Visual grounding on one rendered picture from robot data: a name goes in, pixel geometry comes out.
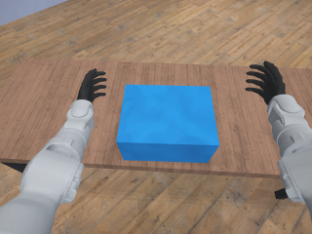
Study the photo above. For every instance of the left robot upper arm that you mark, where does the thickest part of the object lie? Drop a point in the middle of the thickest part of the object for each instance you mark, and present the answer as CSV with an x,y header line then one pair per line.
x,y
53,179

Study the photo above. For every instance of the carton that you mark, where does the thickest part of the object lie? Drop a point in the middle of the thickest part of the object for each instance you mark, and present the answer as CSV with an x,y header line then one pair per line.
x,y
167,123

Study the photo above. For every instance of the right robot forearm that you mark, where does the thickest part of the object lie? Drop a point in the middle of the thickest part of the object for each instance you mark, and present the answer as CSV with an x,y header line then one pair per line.
x,y
289,128

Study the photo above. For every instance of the left robot forearm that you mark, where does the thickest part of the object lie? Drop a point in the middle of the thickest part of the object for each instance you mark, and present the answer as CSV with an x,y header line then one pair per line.
x,y
73,137

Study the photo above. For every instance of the left robot hand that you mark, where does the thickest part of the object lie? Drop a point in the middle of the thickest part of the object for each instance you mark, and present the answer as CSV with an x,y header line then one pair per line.
x,y
87,88

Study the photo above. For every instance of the right robot hand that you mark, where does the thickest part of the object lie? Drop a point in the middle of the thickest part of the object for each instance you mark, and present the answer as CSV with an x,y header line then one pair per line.
x,y
272,84

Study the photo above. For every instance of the table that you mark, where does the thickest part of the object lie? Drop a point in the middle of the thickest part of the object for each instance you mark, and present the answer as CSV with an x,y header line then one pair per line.
x,y
36,98

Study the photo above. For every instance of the right robot upper arm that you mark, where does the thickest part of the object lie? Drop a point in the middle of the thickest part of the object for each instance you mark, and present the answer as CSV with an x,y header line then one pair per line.
x,y
296,175

